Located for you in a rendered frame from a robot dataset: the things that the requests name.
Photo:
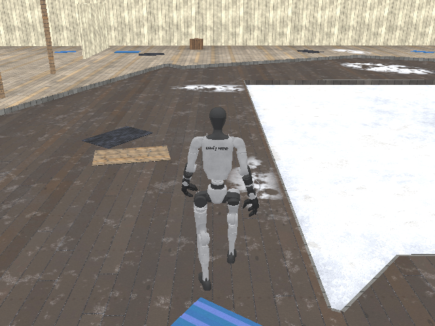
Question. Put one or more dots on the left robot forearm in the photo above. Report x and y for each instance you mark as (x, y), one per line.
(186, 177)

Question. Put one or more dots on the right robot upper arm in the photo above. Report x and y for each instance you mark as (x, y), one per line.
(241, 155)

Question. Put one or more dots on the robot left foot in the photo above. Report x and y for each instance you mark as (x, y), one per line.
(206, 284)

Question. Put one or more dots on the right robot forearm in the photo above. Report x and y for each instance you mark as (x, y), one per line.
(249, 185)

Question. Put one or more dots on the left robot upper arm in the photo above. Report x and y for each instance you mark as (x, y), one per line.
(193, 153)

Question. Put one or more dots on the left robot hand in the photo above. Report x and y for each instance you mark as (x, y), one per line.
(191, 187)

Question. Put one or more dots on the right robot shin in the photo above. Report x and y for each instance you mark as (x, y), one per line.
(232, 234)

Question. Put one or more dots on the right robot hand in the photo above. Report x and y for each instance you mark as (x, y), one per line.
(254, 206)

